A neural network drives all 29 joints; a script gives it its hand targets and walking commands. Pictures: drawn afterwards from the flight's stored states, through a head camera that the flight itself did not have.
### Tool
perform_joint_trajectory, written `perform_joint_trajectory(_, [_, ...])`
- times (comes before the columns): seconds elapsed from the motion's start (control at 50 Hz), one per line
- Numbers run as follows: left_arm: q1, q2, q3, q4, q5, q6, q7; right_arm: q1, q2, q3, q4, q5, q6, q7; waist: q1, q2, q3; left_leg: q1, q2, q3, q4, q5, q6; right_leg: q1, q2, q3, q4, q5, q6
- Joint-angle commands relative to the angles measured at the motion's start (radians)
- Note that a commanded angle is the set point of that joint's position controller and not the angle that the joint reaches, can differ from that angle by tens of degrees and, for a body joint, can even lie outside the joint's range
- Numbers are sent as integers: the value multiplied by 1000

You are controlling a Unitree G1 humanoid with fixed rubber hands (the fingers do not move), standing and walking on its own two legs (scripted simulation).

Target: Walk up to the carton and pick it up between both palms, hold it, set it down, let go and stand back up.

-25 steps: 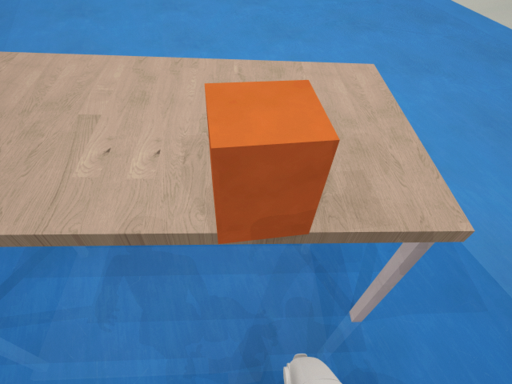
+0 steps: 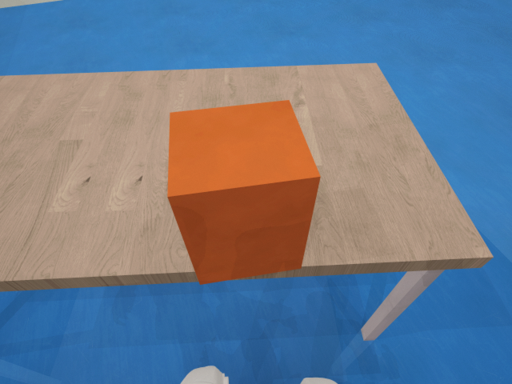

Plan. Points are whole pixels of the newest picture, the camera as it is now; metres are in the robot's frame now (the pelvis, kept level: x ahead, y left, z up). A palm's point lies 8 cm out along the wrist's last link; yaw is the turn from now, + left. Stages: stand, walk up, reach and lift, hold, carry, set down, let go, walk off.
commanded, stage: walk up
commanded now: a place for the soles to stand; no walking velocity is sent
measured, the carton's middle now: (241, 198) +0.39 +0.04 +0.06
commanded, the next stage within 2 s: reach and lift in 1.66 s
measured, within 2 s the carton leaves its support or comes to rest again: neither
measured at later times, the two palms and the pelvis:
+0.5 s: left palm out of the picture +0.04 +0.33 -0.12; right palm out of the picture +0.12 -0.27 -0.10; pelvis +0.02 +0.02 +0.00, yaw +1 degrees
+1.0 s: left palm out of the picture +0.09 +0.32 -0.11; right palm out of the picture +0.13 -0.29 -0.10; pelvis +0.03 +0.01 +0.00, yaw +1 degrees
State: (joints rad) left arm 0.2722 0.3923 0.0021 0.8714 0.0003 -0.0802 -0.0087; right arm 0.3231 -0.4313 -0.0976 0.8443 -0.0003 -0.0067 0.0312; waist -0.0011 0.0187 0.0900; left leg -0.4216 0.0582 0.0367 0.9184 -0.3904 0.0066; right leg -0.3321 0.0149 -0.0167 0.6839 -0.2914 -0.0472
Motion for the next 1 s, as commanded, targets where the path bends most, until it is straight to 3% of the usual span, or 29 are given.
perform_joint_trajectory(0.0, [18,278,104,-46,16,-3,26,13,-133,-20,-37,-17,-39,-21,28,-122,-61,22,11,-41,-250,0,23,94,-267,277,-191,240,-154])
perform_joint_trajectory(0.02, [-22,271,94,-52,12,4,23,47,-128,-27,-18,-17,-48,-25,-9,-92,-94,163,-18,-6,-345,92,36,2,-249,235,-123,264,-130])
perform_joint_trajectory(0.04, [-42,208,79,-64,5,9,24,100,-146,-32,2,-15,-57,-37,-35,-106,-162,278,-9,-81,-444,139,45,-27,-199,178,-17,250,-82])
perform_joint_trajectory(0.06, [-60,126,52,-60,-15,15,27,124,-189,-37,21,-35,-66,-46,-41,66,-167,332,138,-265,-534,219,64,-97,-125,98,123,212,-18])
perform_joint_trajectory(0.08, [-40,88,43,-62,-21,27,27,12,-229,-36,-17,-34,-73,-45,-10,144,-114,297,260,-482,-589,255,118,-208,9,17,168,-111,32])
perform_joint_trajectory(0.1, [-27,172,59,-16,-5,48,37,-38,-267,-30,-30,-21,-75,-41,-3,141,-134,214,338,-551,-594,166,178,-144,-27,62,198,-321,28])
perform_joint_trajectory(0.14, [-33,184,71,-14,-17,57,34,-66,-222,-18,-30,-13,-74,-46,12,95,-71,172,278,-450,-551,221,154,-123,-43,87,185,-294,16])
perform_joint_trajectory(0.16, [-47,166,65,20,-22,60,30,-41,-224,-25,-13,-17,-70,-50,-3,170,-50,186,228,-387,-568,142,105,-147,-49,97,151,-261,18])
perform_joint_trajectory(0.2, [-34,169,72,37,-11,56,27,-43,-210,-14,-15,-22,-66,-50,-10,192,-63,223,225,-367,-537,231,109,-132,-40,61,131,-226,34])
perform_joint_trajectory(0.26, [5,181,71,66,2,57,24,-124,-217,-16,-30,-23,-57,-45,9,194,-96,143,202,-346,-557,36,139,-48,-39,28,115,-187,23])
perform_joint_trajectory(0.3, [26,167,69,92,8,47,25,-162,-202,-5,-26,-16,-44,-45,38,126,-96,43,188,-284,-503,2,121,80,-35,-8,-43,-59,-3])
perform_joint_trajectory(0.32, [34,174,76,103,12,44,28,-168,-191,-7,-24,-10,-35,-42,27,95,-85,0,152,-232,-486,-39,97,140,-30,-8,-84,1,-4])
perform_joint_trajectory(0.34, [32,192,77,109,25,37,28,-158,-165,-1,-18,-12,-31,-38,37,47,-100,-21,123,-199,-454,-62,67,146,-69,85,-134,1,-8])
perform_joint_trajectory(0.36, [-41,211,68,99,29,29,34,-174,-119,13,-23,-11,-27,-36,9,-18,-51,-18,76,-162,-382,-55,40,44,-145,241,-238,-112,-36])
perform_joint_trajectory(0.38, [-96,225,66,88,30,25,33,-176,-117,4,-7,2,-19,-33,-18,-14,-14,43,32,-148,-369,-101,19,-95,-183,341,-309,-307,-57])
perform_joint_trajectory(0.4, [-115,253,71,90,30,28,27,-157,-139,-2,16,-2,-17,-28,-29,-1,-4,120,22,-126,-358,-115,21,-177,-180,330,-341,-466,-64])
perform_joint_trajectory(0.44, [-170,210,63,84,23,32,18,-152,-156,-2,28,-2,-23,-22,-43,-29,-38,156,67,-184,-477,-188,42,-167,-109,193,-282,-374,-28])
perform_joint_trajectory(0.48, [-123,182,55,103,18,31,16,-179,-164,-1,33,-10,-36,-24,-15,10,-84,154,111,-241,-513,-152,67,-60,-76,121,-193,-151,-19])
perform_joint_trajectory(0.54, [-104,195,59,89,19,26,13,-187,-155,12,36,-16,-35,-25,12,14,-82,66,77,-193,-481,-109,51,16,-115,171,-230,-177,-24])
perform_joint_trajectory(0.6, [-133,204,56,85,15,16,16,-171,-126,21,62,-2,-39,-30,-15,-48,-151,229,61,-126,-407,213,39,-2,-131,177,-195,65,-21])
perform_joint_trajectory(0.66, [-125,194,54,91,9,16,22,-188,-130,22,59,-3,-41,-32,-6,28,-174,232,72,-119,-386,314,41,29,-140,155,-146,207,-17])
perform_joint_trajectory(0.68, [-120,186,46,79,0,16,24,-185,-146,21,56,-2,-39,-35,1,2,-202,236,79,-120,-372,340,43,58,-134,149,-157,225,-12])
perform_joint_trajectory(0.7, [-118,192,52,94,4,19,26,-173,-141,22,63,2,-39,-33,0,22,-199,233,69,-127,-380,320,42,65,-135,165,-161,223,-15])
perform_joint_trajectory(0.74, [-130,195,47,91,8,21,23,-196,-132,30,54,4,-35,-34,-5,-46,-195,219,66,-120,-379,277,37,62,-139,149,-181,182,-10])
perform_joint_trajectory(0.78, [-134,210,47,88,10,19,23,-207,-133,27,66,4,-32,-34,-3,-21,-157,219,60,-119,-395,247,30,19,-148,189,-191,167,-17])
perform_joint_trajectory(0.82, [-157,194,50,78,6,27,21,-214,-138,31,65,0,-33,-34,-1,28,-182,189,80,-147,-421,220,39,51,-133,146,-183,86,-14])
perform_joint_trajectory(0.84, [-173,188,52,85,7,25,20,-220,-139,32,82,-1,-34,-34,5,-24,-164,152,79,-149,-444,151,44,71,-126,146,-172,81,-5])
perform_joint_trajectory(0.92, [-156,179,51,86,9,36,13,-225,-166,26,71,-14,-42,-35,11,6,-141,164,106,-182,-481,80,55,15,-102,128,-159,-9,-14])
perform_joint_trajectory(0.98, [-152,182,49,92,11,33,16,-234,-145,30,74,-7,-39,-30,8,5,-118,146,82,-165,-462,87,45,11,-116,148,-198,-10,-20])
